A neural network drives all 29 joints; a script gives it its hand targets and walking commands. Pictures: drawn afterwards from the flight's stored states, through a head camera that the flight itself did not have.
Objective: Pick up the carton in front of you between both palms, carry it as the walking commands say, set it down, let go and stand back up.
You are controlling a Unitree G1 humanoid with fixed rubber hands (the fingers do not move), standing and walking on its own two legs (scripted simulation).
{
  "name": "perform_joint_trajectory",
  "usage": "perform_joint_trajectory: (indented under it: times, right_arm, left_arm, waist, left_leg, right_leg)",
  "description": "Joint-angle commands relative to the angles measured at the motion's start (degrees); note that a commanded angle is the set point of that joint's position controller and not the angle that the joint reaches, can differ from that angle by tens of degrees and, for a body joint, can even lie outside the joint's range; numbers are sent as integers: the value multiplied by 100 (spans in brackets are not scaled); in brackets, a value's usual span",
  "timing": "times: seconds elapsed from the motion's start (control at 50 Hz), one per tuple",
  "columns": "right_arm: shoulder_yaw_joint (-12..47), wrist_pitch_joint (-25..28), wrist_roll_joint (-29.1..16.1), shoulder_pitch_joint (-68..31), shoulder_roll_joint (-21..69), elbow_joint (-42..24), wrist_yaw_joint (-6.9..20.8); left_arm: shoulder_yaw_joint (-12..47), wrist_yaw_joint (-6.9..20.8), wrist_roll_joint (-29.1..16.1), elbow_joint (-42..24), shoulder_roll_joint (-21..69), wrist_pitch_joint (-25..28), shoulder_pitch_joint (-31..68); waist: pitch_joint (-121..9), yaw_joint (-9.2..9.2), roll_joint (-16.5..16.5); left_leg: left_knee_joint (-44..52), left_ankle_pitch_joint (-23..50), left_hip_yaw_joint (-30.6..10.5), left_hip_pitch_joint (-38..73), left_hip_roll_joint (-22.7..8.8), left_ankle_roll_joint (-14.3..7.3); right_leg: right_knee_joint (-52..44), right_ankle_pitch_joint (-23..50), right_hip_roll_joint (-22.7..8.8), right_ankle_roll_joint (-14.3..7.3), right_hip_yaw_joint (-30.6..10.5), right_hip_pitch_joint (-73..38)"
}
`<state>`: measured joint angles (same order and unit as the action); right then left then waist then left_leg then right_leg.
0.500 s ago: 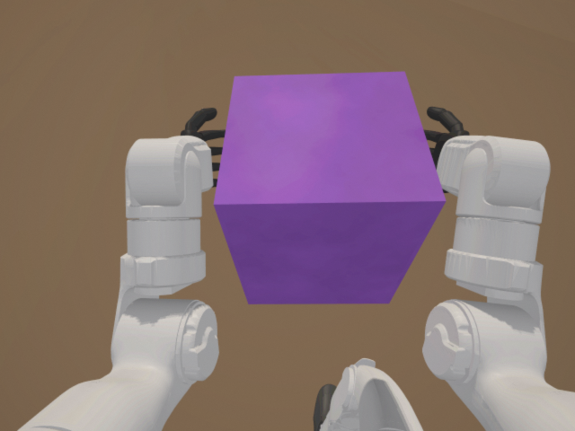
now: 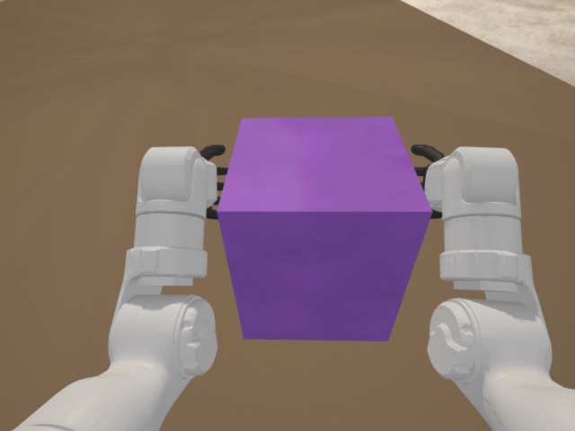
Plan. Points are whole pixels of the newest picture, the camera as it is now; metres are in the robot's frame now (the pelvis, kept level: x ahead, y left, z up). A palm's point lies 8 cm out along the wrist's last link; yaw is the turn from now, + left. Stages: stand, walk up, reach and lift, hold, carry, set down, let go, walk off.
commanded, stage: carry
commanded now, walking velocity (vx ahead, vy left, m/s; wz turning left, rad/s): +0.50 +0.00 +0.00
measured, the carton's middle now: (315, 231) +0.37 -0.01 +0.13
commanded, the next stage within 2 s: none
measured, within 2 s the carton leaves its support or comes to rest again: neither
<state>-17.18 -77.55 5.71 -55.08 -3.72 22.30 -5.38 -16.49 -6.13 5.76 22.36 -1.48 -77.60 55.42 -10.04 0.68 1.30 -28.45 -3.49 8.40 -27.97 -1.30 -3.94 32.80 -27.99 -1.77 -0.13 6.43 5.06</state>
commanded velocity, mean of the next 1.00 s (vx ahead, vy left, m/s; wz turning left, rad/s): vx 0.17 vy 0.00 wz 0.00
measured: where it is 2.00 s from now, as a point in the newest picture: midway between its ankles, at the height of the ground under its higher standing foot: (314, 428)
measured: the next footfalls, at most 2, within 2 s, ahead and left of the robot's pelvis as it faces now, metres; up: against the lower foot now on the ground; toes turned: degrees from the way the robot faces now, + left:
right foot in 0.40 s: +0.37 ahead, -0.13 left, +0.00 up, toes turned -9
left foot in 0.70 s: +0.49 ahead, +0.08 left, +0.00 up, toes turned -13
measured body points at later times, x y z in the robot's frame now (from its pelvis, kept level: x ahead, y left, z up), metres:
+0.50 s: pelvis +0.28 -0.03 +0.02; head +0.31 -0.03 +0.47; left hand +0.61 +0.12 +0.10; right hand +0.62 -0.18 +0.09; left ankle +0.16 +0.07 -0.66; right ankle +0.33 -0.13 -0.72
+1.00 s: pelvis +0.45 +0.00 +0.02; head +0.42 +0.00 +0.47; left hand +0.73 +0.14 +0.10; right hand +0.73 -0.16 +0.10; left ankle +0.46 +0.08 -0.72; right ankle +0.34 -0.13 -0.71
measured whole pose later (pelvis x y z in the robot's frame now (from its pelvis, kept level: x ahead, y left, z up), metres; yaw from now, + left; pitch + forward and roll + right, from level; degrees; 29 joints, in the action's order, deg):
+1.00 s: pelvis +0.45 +0.00 +0.02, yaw -1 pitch +5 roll +0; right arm -6.9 -69.1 7.3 -10.9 7.9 -14.3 -4.8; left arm -7.5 -4.2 7.6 -15.4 7.9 -70.2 10.8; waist -10.1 -0.3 -0.3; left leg -29.8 -13.7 10.9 -19.4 -1.9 -2.5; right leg 27.2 -21.0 -4.8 3.4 8.0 7.1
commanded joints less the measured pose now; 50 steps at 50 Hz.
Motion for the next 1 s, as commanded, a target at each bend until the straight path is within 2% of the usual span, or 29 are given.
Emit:
perform_joint_trajectory:
  times: [0.0, 0.02, 0.04, 0.06, 0.08, 0.12, 0.16, 0.2, 0.26, 0.34, 0.36, 0.38, 0.4, 0.42, 0.44, 0.48, 0.5, 0.56, 0.6, 0.62, 0.64, 0.66, 0.68, 0.7, 0.72, 0.74, 0.8, 0.86, 0.98]
  right_arm:
    - [2339, 190, -2340, -3681, 6463, 174, 1187]
    - [2360, 280, -2424, -3578, 6628, 97, 1186]
    - [2468, 365, -2528, -3741, 6780, -309, 1201]
    - [2626, 438, -2682, -4029, 6937, -695, 1220]
    - [2791, 503, -2837, -4274, 7115, -1108, 1218]
    - [3052, 583, -2947, -4303, 7263, -1623, 1182]
    - [3223, 625, -2883, -3820, 7277, -1796, 1145]
    - [3355, 661, -2746, -3206, 7257, -1841, 1132]
    - [3566, 740, -2482, -2401, 7143, -1977, 1145]
    - [3917, 826, -2176, -1480, 6955, -2415, 1149]
    - [4026, 828, -2128, -1185, 6951, -2521, 1155]
    - [4112, 817, -2085, -873, 6871, -2617, 1171]
    - [4193, 785, -2070, -679, 6789, -2702, 1206]
    - [4327, 723, -2171, -516, 7042, -2746, 1260]
    - [4432, 740, -2203, -325, 6998, -2932, 1323]
    - [4699, 813, -2316, -264, 7094, -3378, 1382]
    - [4809, 856, -2356, -138, 7110, -3603, 1385]
    - [5087, 952, -2329, 599, 6930, -4140, 1323]
    - [5158, 928, -2191, 1156, 6646, -4388, 1286]
    - [5186, 893, -2118, 1457, 6547, -4454, 1298]
    - [5188, 844, -2095, 1740, 6599, -4385, 1340]
    - [5162, 802, -2091, 1902, 6544, -4343, 1395]
    - [5106, 748, -2099, 1961, 6369, -4293, 1444]
    - [5049, 721, -2034, 1944, 6285, -4122, 1484]
    - [4964, 712, -2007, 2036, 6261, -3900, 1515]
    - [4912, 713, -2010, 2143, 6302, -3761, 1532]
    - [4840, 725, -2004, 2177, 6393, -3529, 1528]
    - [4907, 769, -2059, 2053, 6436, -3643, 1499]
    - [5106, 783, -2169, 1915, 6432, -3899, 1481]
  left_arm:
    - [1979, 1324, -2035, 103, 5958, 177, 3361]
    - [2036, 1312, -2013, 19, 6027, 235, 3442]
    - [2190, 1294, -2094, -158, 6252, 304, 3509]
    - [2292, 1273, -2221, -406, 6401, 369, 3607]
    - [2432, 1241, -2328, -645, 6560, 413, 3631]
    - [2739, 1145, -2470, -1105, 6782, 489, 3596]
    - [3086, 1060, -2572, -1463, 6905, 556, 3411]
    - [3342, 1018, -2555, -1669, 6986, 616, 2994]
    - [3714, 1071, -2549, -1908, 7096, 716, 2414]
    - [4179, 1231, -2601, -2408, 7128, 795, 1838]
    - [4252, 1272, -2568, -2532, 7107, 794, 1642]
    - [4289, 1315, -2498, -2544, 7063, 783, 1215]
    - [4236, 1353, -2387, -2555, 6902, 768, 702]
    - [4215, 1360, -2195, -2471, 6628, 812, 414]
    - [4296, 1373, -2174, -2624, 6677, 842, 52]
    - [4430, 1380, -2124, -3400, 6725, 898, -26]
    - [4527, 1377, -2125, -3782, 6713, 925, -55]
    - [4790, 1398, -2031, -4474, 6429, 948, -748]
    - [4868, 1480, -2037, -4406, 6389, 910, -1456]
    - [4874, 1523, -2022, -4337, 6323, 897, -1794]
    - [4853, 1553, -1997, -4253, 6248, 877, -2050]
    - [4868, 1578, -1981, -4215, 6164, 856, -2141]
    - [4869, 1599, -1959, -4145, 6029, 827, -2194]
    - [4942, 1617, -2016, -4196, 5964, 749, -1956]
    - [4994, 1633, -2098, -4199, 5904, 662, -1819]
    - [5026, 1658, -2162, -4186, 5854, 621, -1738]
    - [5108, 1689, -2278, -3992, 5964, 614, -1637]
    - [5102, 1669, -2312, -4017, 6022, 681, -1642]
    - [5006, 1623, -2186, -4032, 6010, 738, -1919]
  waist:
    - [-2162, -194, 836]
    - [-1791, -271, 1291]
    - [-1692, -244, 813]
    - [-1677, -222, 212]
    - [-1562, -184, 54]
    - [-1680, -143, 466]
    - [-1790, -142, 697]
    - [-1803, -134, 659]
    - [-1769, -159, 720]
    - [-1780, -176, 787]
    - [-1906, -136, 549]
    - [-2072, -33, 383]
    - [-2381, 91, -424]
    - [-2598, 124, -1792]
    - [-2436, 107, -1885]
    - [-2115, 139, -994]
    - [-1915, 99, -825]
    - [-1951, 52, -1013]
    - [-1952, 52, -1080]
    - [-1912, 23, -1040]
    - [-1801, -2, -936]
    - [-1670, -37, -802]
    - [-1670, -36, -422]
    - [-1651, -36, 309]
    - [-1561, -46, 730]
    - [-1376, -49, 810]
    - [-1157, -60, 625]
    - [-1429, -83, 330]
    - [-1490, -72, -69]
  left_leg:
    - [401, 169, -3463, 4055, -2034, -1091]
    - [986, 153, -4431, 4175, -2195, -1470]
    - [928, 92, -4019, 3954, -2138, -1345]
    - [945, -114, -3491, 3604, -1957, -1065]
    - [1077, -399, -2943, 3168, -1803, -789]
    - [1365, -887, -2152, 2894, -1530, -536]
    - [1528, -725, -1679, 2933, -1456, -600]
    - [1554, -141, -1270, 3060, -1375, -595]
    - [1277, 1218, -695, 3407, -1176, -345]
    - [553, 1830, -234, 3730, -962, -71]
    - [-71, 2102, 16, 3293, -832, 108]
    - [-730, 1737, 119, 2437, -731, 352]
    - [-1854, 35, 165, 1399, -535, 520]
    - [-2730, -1777, -66, -498, 13, 672]
    - [-3323, -2896, -285, -1266, 120, 622]
    - [-2834, -2953, -624, -1473, -166, 518]
    - [-2087, -2771, -651, -1203, -283, 547]
    - [-698, -1736, -227, 79, -47, 637]
    - [-87, -801, 15, 630, 40, 646]
    - [458, 23, 144, 1031, 28, 666]
    - [1001, 897, 206, 1566, -41, 693]
    - [1143, 1466, -23, 2231, -351, 642]
    - [873, 2754, -499, 2927, -939, 532]
    - [355, 4443, -973, 3301, -1485, 136]
    - [231, 4411, -1127, 3415, -1669, -141]
    - [385, 4020, -1167, 3116, -1620, -151]
    - [158, 4321, -806, 2912, -1212, -1]
    - [-202, 4555, -628, 2952, -1051, 51]
    - [-441, 3832, -443, 2470, -854, 56]
  right_leg:
    - [3146, 1818, 107, 146, 39, 2438]
    - [3974, -167, 537, 86, -292, 3674]
    - [4324, -136, 194, -75, -646, 3893]
    - [4160, 286, -39, -126, -761, 3850]
    - [3741, 656, -251, -150, -806, 3706]
    - [3059, 1081, -323, -47, -656, 3368]
    - [2289, 1128, -352, 73, -471, 3246]
    - [1262, 1292, -366, 164, -286, 3009]
    - [81, 2035, -132, 145, 135, 2596]
    - [-1303, 2646, 87, 78, 499, 1743]
    - [-1562, 2950, 56, 8, 533, 768]
    - [-1403, 3205, -362, -180, 151, -386]
    - [-929, 4836, -1444, -419, -1127, -1519]
    - [-634, 6138, -2101, -1251, -2206, -3065]
    - [-819, 6578, -2248, -1420, -2456, -3174]
    - [-945, 6471, -2041, -1104, -1752, -2787]
    - [-1119, 6143, -1931, -927, -1450, -2359]
    - [-1209, 6118, -1479, -658, -444, -1623]
    - [-1041, 6266, -1293, -541, 19, -1351]
    - [-870, 5896, -1122, -403, 232, -1137]
    - [-741, 5179, -971, -237, 339, -734]
    - [-643, 4187, -899, -52, 275, -78]
    - [-419, 2904, -780, 128, 320, 617]
    - [-313, 1638, -545, 318, 189, 1043]
    - [-442, 1056, -549, 388, 30, 1216]
    - [-503, 917, -546, 433, 31, 1120]
    - [-916, 1775, -553, 445, 50, 874]
    - [-756, 2873, -577, 440, 82, 593]
    - [-514, 3821, -626, 344, 25, 328]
